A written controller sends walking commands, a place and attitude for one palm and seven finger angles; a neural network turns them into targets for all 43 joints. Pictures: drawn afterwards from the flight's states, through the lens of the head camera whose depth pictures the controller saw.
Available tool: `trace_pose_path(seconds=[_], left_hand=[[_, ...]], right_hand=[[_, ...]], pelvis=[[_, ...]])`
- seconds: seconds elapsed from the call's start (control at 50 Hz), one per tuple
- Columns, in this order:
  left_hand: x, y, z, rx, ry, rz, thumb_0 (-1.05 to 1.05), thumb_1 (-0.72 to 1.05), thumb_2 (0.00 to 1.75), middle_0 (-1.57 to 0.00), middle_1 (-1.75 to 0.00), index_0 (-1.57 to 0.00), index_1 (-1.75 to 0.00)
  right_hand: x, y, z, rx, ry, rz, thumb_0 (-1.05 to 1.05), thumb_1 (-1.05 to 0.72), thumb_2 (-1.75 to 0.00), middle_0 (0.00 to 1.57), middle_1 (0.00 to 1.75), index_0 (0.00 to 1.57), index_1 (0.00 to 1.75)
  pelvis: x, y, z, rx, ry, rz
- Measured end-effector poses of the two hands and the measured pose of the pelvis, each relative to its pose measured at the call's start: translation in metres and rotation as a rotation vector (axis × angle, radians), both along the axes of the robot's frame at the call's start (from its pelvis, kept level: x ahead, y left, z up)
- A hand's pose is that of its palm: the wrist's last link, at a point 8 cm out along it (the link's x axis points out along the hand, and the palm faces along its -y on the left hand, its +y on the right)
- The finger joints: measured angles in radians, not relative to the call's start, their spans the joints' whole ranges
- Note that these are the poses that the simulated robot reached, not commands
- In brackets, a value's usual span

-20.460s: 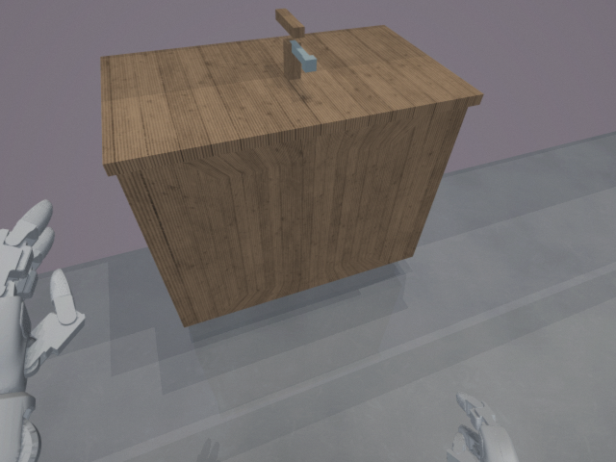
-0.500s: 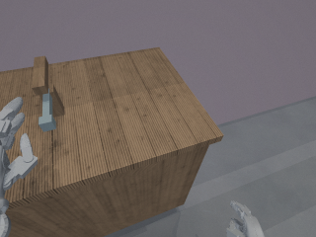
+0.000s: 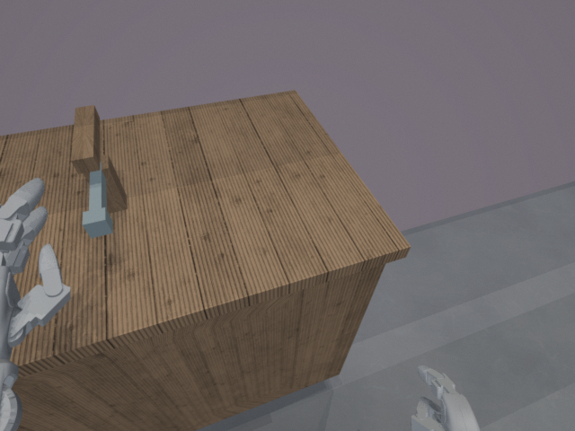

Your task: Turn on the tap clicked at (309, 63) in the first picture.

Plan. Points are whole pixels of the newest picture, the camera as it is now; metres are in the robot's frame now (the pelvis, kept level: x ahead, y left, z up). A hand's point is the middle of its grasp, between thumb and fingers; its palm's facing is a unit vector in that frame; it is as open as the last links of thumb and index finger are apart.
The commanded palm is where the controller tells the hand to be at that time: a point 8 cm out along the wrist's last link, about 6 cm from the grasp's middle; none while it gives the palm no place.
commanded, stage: shuffle to correct the standing spot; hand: left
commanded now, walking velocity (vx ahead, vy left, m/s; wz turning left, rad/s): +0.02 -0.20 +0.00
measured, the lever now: (98, 222) +0.35 +0.28 +0.11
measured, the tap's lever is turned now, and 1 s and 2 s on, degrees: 0 0 0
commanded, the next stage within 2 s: come to a stop and stand still in 0.84 s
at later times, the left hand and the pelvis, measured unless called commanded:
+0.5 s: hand (72, 292) +0.22 +0.24 +0.16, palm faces +0.35 -0.87 -0.36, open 7.4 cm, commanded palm +0.16 +0.28 +0.18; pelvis +0.00 +0.00 +0.00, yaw +0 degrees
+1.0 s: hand (75, 279) +0.23 +0.24 +0.17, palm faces +0.34 -0.84 -0.42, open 7.4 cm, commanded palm +0.17 +0.27 +0.18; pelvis +0.01 -0.01 +0.00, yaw +0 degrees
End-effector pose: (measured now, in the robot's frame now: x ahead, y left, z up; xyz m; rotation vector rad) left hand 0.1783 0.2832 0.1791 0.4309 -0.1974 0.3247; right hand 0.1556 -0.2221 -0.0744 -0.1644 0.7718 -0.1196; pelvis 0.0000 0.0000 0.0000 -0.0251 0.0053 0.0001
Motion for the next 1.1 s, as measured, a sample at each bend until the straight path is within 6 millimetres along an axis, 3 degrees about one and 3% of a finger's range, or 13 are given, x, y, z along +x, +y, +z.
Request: trace_pose_path(seconds=[0.48,0.98,1.04,1.1], left_hand=[[0.000,-0.005,-0.005,-0.023,-0.001,-0.001,0.01,0.89,0.90,-0.21,-0.30,-0.21,-0.30],[0.011,-0.010,-0.003,-0.013,-0.003,-0.007,0.01,0.89,0.90,-0.21,-0.30,-0.21,-0.30],[0.025,0.014,0.021,0.144,-0.088,0.003,0.01,0.88,0.89,-0.21,-0.30,-0.22,-0.30],[0.036,0.025,0.025,0.123,-0.119,0.045,0.01,0.89,0.90,-0.21,-0.30,-0.21,-0.30]], right_hand=[[-0.003,-0.009,-0.001,-0.015,0.006,-0.009,0.01,-0.90,-0.90,0.20,0.30,0.20,0.30],[0.009,-0.012,-0.002,-0.012,0.007,-0.008,0.01,-0.90,-0.90,0.20,0.30,0.20,0.30],[0.003,-0.012,-0.001,-0.033,-0.005,0.027,0.01,-0.90,-0.90,0.20,0.30,0.20,0.30],[-0.004,-0.018,0.001,-0.008,-0.051,0.031,0.01,-0.90,-0.90,0.20,0.30,0.20,0.30]], pelvis=[[0.000,-0.004,-0.002,0.003,-0.003,0.000],[0.008,-0.007,-0.003,0.007,-0.001,-0.001],[0.000,-0.013,-0.002,0.024,0.002,-0.025],[-0.011,-0.010,-0.003,0.031,-0.012,-0.053]])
